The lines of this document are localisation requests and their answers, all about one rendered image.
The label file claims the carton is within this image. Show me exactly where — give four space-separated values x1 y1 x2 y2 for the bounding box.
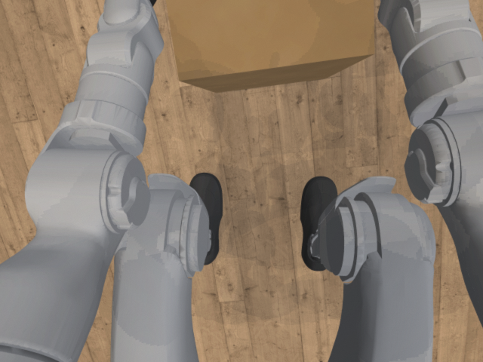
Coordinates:
166 0 374 93

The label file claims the right robot forearm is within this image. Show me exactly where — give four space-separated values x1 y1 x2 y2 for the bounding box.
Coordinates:
377 0 483 127

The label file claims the left robot foot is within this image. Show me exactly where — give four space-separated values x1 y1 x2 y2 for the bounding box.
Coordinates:
189 173 223 265

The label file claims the left robot forearm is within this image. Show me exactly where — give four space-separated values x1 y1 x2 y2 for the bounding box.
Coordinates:
25 0 164 215

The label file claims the right robot upper arm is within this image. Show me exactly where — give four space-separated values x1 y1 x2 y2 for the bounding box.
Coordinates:
405 110 483 327

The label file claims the right robot thigh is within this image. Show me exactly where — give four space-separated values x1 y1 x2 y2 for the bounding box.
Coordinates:
326 192 434 362

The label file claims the left robot upper arm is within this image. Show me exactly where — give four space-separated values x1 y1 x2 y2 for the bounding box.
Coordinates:
0 148 151 362

